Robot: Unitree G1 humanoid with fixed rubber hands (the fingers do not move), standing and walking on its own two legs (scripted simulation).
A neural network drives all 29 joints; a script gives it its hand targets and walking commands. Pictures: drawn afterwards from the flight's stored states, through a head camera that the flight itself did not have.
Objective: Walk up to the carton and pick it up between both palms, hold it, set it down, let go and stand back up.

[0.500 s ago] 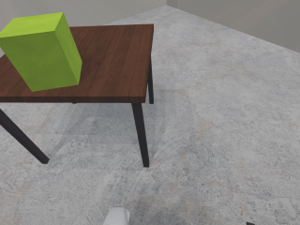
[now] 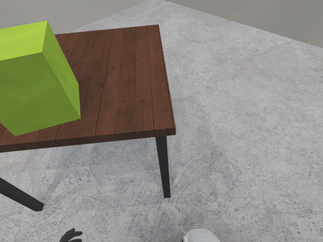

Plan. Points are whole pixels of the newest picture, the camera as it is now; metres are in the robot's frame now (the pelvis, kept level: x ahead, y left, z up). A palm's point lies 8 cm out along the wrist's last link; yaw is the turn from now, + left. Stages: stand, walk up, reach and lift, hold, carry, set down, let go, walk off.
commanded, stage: walk up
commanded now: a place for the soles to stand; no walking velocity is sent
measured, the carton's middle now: (30, 79) +0.60 +0.37 +0.11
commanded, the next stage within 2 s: none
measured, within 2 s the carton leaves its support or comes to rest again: neither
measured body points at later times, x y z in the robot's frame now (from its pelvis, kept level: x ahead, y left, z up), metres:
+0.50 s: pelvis +0.09 +0.17 -0.01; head +0.09 +0.18 +0.44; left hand +0.14 +0.47 -0.13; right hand +0.21 -0.08 -0.11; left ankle +0.15 +0.31 -0.71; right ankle +0.10 -0.02 -0.67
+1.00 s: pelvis +0.15 +0.30 +0.01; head +0.17 +0.25 +0.46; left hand +0.21 +0.57 -0.07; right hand +0.26 +0.03 -0.13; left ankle +0.21 +0.48 -0.63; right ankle +0.19 +0.14 -0.71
